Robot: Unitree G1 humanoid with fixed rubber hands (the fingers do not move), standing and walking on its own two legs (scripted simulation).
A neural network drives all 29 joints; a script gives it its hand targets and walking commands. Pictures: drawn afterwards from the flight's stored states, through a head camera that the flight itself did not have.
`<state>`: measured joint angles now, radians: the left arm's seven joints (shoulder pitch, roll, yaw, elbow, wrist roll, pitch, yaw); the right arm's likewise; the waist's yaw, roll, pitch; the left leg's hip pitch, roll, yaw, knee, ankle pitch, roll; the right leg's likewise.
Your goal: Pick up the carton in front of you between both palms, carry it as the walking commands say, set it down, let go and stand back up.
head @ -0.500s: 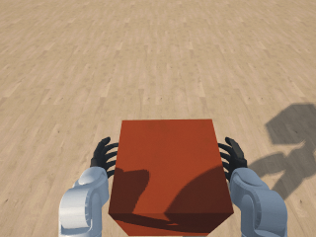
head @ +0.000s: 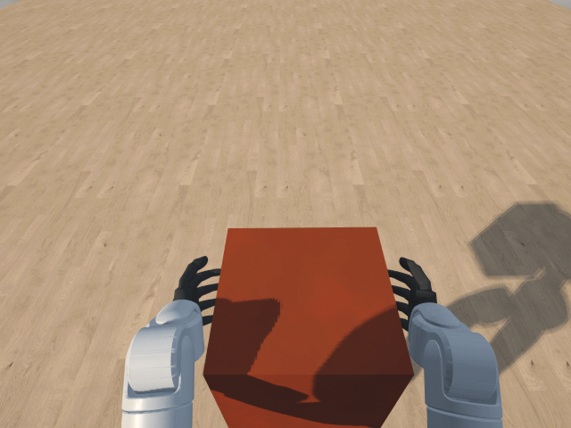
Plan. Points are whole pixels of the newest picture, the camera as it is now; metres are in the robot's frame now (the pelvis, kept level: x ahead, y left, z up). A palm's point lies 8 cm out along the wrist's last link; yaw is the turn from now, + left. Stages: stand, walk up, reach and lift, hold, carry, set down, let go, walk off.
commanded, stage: carry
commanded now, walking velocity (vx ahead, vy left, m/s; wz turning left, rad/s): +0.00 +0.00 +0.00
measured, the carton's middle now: (302, 336) +0.26 +0.00 +0.00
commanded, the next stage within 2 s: none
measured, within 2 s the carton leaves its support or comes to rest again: neither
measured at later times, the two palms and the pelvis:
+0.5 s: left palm (200, 318) +0.27 +0.15 +0.03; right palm (409, 321) +0.27 -0.15 +0.03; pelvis -0.03 +0.00 +0.00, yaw +0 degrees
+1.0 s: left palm (199, 272) +0.34 +0.16 +0.04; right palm (390, 275) +0.34 -0.14 +0.04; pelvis +0.04 +0.02 +0.01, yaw -2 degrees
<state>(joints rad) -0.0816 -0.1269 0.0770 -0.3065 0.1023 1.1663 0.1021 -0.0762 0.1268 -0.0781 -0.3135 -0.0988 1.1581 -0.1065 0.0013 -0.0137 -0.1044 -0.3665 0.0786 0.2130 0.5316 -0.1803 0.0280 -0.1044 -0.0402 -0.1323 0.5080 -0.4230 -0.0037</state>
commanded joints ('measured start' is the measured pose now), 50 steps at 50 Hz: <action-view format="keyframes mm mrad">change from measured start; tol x8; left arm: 1 -470 -751 -610 -52 -259 -70 -164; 23 -648 -831 -422 435 -93 -499 -286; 50 -635 -876 -498 361 -128 -471 -294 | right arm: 1 -455 758 598 -28 248 -63 166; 23 -637 828 411 449 81 -493 295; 35 -582 885 471 389 108 -459 299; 42 -685 873 455 381 106 -473 297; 50 -552 867 434 424 96 -465 297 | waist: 1 2 5 -142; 35 6 13 -272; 41 20 -121 11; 46 7 -61 -154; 49 -36 283 -249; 50 -28 179 -241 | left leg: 1 203 93 -122 -56 186 4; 34 224 103 -117 -22 320 16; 38 125 61 -63 -59 -234 -21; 43 -124 8 -22 66 -182 -42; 45 11 -28 21 -83 -114 -32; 46 234 -31 20 -148 -57 -22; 48 604 236 -427 -243 50 136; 50 663 365 -569 -283 268 236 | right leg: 1 -129 -110 80 -111 261 -18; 34 -106 -102 82 -34 338 -25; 39 -90 -202 249 -336 -266 -99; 42 24 -274 304 -381 -118 -152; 45 130 -215 150 -199 276 -109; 47 -119 -103 -28 72 458 -9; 48 -327 -33 -56 306 266 27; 49 -521 10 1 428 -109 24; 50 -564 -27 79 510 -161 10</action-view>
